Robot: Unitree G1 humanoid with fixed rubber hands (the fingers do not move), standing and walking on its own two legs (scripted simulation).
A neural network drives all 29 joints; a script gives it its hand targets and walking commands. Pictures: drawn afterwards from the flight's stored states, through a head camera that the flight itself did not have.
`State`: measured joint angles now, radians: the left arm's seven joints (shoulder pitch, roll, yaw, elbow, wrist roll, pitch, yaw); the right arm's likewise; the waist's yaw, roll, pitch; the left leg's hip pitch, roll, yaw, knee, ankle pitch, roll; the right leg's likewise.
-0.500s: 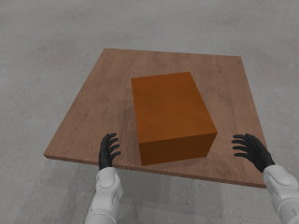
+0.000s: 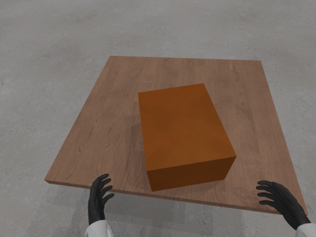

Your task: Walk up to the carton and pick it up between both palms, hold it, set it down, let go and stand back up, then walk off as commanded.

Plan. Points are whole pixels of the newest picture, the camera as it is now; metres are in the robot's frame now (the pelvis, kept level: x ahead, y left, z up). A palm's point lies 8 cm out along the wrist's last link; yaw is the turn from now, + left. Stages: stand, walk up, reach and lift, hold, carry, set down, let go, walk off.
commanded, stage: set down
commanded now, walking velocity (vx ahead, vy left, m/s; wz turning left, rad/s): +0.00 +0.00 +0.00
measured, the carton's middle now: (179, 134) +0.46 +0.01 -0.06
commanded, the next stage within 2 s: let go in 1.94 s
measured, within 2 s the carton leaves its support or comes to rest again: neither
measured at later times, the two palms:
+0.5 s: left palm (88, 227) +0.16 +0.21 -0.04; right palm (300, 219) +0.21 -0.26 -0.01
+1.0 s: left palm (82, 221) +0.17 +0.23 -0.04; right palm (284, 228) +0.20 -0.25 -0.05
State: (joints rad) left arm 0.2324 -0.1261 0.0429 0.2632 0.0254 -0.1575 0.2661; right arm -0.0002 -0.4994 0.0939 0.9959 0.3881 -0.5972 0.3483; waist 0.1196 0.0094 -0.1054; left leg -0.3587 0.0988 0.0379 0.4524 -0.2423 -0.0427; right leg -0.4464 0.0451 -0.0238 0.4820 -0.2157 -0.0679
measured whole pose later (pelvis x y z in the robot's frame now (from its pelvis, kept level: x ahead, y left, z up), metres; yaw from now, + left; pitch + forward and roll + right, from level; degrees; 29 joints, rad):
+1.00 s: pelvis +0.03 +0.04 +0.00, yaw +0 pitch +3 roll +0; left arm 0.34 -0.04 0.04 0.26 0.03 0.02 0.12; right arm 0.16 -0.47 0.07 0.89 0.39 -0.37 0.23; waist 0.10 -0.01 -0.05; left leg -0.17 0.06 0.04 0.45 -0.30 -0.04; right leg -0.23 0.01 -0.01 0.43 -0.25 -0.01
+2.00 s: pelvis +0.02 +0.06 +0.00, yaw +0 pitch -1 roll -1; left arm 0.33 0.10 0.04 0.33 0.03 0.11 0.00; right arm 0.18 -0.22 0.00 0.80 0.21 -0.30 0.04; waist 0.08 -0.05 0.05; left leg -0.08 0.06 0.04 0.43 -0.33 -0.04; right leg -0.14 0.01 -0.01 0.40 -0.24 0.01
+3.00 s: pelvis +0.00 +0.05 +0.00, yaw +0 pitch -2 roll -1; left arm 0.27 0.26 0.04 0.67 0.03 0.02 0.01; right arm 0.18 -0.26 -0.06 0.80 0.10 -0.04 0.01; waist 0.08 -0.03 0.05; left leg -0.09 0.06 0.04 0.44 -0.31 -0.03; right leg -0.15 0.00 -0.01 0.43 -0.23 0.00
